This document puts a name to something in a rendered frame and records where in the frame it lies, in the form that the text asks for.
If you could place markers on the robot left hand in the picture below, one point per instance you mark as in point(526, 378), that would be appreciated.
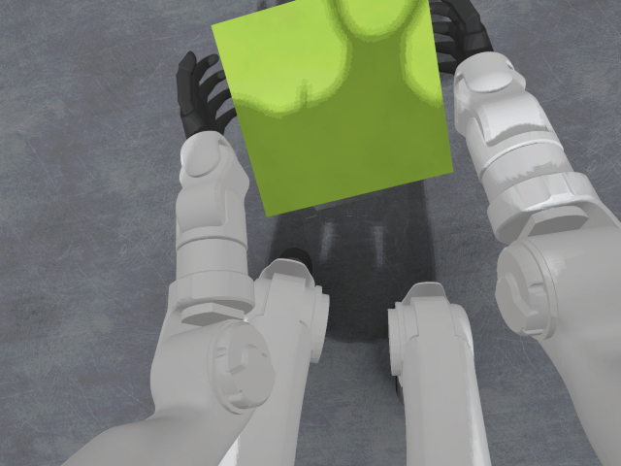
point(196, 113)

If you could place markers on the robot foot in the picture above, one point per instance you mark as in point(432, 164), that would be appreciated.
point(298, 255)
point(399, 389)

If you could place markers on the robot right forearm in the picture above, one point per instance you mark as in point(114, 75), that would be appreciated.
point(531, 187)

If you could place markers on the robot left forearm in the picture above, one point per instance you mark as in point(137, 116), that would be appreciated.
point(212, 280)

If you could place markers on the robot right hand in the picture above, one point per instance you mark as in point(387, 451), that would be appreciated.
point(465, 28)

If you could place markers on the carton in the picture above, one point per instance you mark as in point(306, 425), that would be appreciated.
point(336, 98)

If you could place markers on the robot left foot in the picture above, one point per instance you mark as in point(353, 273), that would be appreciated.
point(298, 255)

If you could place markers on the robot right foot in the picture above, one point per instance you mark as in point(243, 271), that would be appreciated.
point(399, 389)

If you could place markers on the left robot upper arm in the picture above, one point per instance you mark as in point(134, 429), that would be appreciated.
point(205, 384)

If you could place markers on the right robot upper arm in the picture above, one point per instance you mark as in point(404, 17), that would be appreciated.
point(564, 290)

